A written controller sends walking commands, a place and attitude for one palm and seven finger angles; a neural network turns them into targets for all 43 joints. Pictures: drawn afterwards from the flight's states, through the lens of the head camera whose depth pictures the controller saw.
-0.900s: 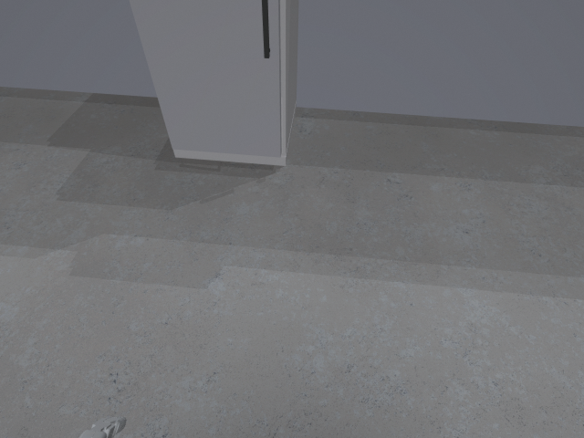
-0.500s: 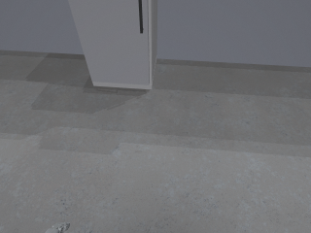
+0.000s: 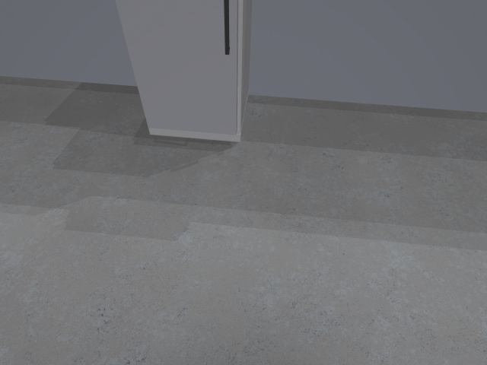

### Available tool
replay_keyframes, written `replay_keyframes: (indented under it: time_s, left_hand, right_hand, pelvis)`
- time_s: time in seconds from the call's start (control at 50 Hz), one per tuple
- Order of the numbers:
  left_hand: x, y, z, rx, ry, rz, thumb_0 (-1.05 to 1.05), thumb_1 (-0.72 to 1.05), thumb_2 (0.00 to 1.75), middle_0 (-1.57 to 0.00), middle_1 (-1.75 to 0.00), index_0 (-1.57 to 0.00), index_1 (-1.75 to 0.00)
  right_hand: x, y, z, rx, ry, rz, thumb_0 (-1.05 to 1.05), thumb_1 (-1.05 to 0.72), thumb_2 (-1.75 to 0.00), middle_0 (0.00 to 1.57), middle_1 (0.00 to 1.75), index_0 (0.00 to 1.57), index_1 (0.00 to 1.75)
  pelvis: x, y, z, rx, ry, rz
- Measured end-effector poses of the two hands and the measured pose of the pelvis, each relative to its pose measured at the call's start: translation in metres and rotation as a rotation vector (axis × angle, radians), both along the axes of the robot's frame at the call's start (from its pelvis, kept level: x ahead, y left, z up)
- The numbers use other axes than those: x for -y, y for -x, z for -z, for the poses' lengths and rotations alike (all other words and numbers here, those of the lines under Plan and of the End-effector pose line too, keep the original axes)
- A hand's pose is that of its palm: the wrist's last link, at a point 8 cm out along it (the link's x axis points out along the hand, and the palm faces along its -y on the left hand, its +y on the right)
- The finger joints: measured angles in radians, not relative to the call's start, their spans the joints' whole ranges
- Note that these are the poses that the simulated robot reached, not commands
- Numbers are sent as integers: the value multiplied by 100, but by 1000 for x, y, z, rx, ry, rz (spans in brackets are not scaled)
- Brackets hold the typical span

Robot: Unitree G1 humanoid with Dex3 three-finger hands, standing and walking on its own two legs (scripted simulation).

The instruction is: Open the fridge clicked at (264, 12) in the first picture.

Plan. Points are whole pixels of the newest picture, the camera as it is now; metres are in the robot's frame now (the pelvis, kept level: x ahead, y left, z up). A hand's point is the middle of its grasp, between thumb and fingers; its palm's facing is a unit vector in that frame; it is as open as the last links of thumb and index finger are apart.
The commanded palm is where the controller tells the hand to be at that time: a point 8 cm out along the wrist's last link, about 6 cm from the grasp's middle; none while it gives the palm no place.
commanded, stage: stand and wait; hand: right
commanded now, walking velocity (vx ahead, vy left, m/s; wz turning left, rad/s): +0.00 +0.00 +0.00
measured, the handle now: out of the picture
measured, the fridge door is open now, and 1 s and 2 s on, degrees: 0 0 0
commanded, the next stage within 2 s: look at it before walking up in 0.10 s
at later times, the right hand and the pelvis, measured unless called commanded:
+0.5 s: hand out of the picture +0.08 -0.24 -0.16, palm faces -0.02 +0.94 -0.33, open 7.4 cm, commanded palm none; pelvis +0.01 +0.00 +0.00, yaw +0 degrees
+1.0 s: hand out of the picture +0.09 -0.23 -0.17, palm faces -0.04 +0.95 -0.30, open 7.4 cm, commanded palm none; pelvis +0.03 +0.00 +0.00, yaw +3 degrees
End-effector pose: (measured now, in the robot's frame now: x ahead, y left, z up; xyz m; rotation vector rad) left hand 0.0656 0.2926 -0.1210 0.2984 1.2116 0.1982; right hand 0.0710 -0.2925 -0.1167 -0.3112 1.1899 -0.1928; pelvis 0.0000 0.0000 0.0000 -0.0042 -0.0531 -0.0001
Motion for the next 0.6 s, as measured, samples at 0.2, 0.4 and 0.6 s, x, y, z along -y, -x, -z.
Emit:
replay_keyframes:
  time_s: [0.2, 0.4, 0.6]
  left_hand:
    - [-2, 5, 0, -24, -2, -2, 1, 90, 90, -20, -30, -20, -30]
    - [-2, -3, -1, -25, -7, 0, 1, 90, 90, -20, -30, -20, -30]
    - [-1, -22, -3, 1, -6, 11, 1, 90, 90, -20, -30, -20, -30]
  right_hand:
    - [-4, 3, 3, -18, -9, 0, 1, -91, -90, 20, 30, 21, 30]
    - [-4, 1, 5, -35, -13, 4, 1, -91, -90, 20, 30, 21, 30]
    - [-2, -9, 3, -25, -8, 3, 1, -91, -90, 20, 30, 21, 30]
  pelvis:
    - [-2, 0, 0, -11, -1, 0]
    - [-2, -6, -1, -16, -2, 0]
    - [-1, -13, -1, -19, -2, -1]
